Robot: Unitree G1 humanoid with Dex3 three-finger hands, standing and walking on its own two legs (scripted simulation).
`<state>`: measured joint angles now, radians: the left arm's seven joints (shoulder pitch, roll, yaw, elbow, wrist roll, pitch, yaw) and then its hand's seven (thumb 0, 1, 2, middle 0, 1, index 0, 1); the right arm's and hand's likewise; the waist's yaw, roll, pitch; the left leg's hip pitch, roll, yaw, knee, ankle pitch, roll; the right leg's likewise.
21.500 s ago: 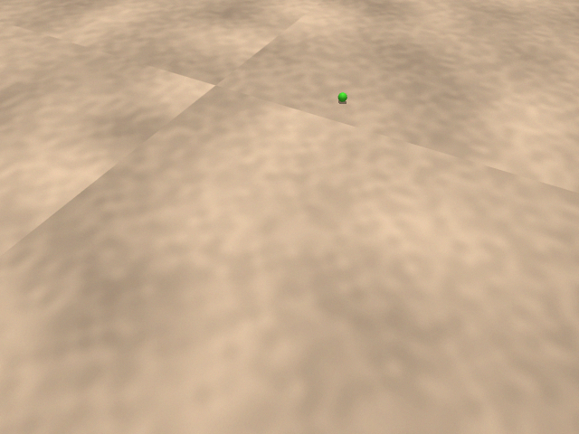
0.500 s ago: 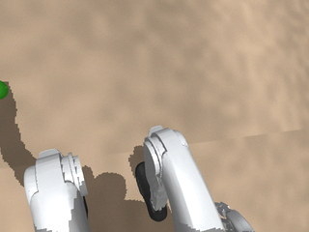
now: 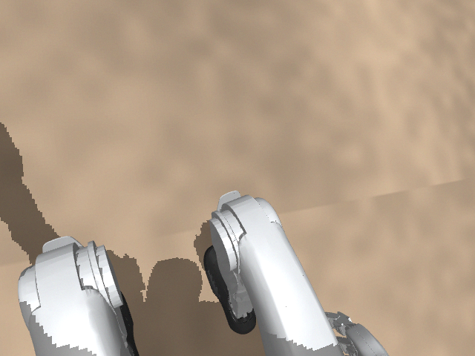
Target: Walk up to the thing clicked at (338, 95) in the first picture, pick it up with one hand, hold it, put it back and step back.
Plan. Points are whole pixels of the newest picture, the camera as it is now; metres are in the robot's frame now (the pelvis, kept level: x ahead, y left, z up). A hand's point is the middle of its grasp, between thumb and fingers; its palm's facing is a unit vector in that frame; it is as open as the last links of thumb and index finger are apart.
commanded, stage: close in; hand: left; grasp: from above
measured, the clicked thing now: out of the picture +0.51 +0.33 -0.30
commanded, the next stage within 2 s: rest palm in 0.14 s
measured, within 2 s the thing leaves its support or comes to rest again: neither
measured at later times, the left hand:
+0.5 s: hand out of the picture +0.48 +0.32 -0.23, palm faces -0.45 -0.10 -0.89, open 13.1 cm
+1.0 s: hand out of the picture +0.48 +0.32 -0.26, palm faces -0.46 -0.13 -0.88, open 13.3 cm
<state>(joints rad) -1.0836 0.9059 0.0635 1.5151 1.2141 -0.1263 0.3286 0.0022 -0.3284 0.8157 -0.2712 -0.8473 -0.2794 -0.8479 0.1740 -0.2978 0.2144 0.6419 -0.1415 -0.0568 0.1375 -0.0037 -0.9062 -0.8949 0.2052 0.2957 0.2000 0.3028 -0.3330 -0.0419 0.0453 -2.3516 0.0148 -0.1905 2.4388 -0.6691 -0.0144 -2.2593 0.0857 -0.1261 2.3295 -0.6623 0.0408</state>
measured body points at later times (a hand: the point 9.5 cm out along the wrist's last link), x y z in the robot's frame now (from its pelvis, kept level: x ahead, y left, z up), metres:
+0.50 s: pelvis +0.00 +0.00 -0.01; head +0.27 +0.12 +0.33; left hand +0.50 +0.32 -0.17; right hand +0.05 -0.26 -0.07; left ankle +0.07 +0.13 -0.29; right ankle +0.11 -0.11 -0.29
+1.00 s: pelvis +0.00 +0.01 -0.01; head +0.30 +0.12 +0.31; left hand +0.50 +0.32 -0.21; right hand +0.04 -0.25 -0.07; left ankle +0.07 +0.13 -0.29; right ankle +0.11 -0.11 -0.29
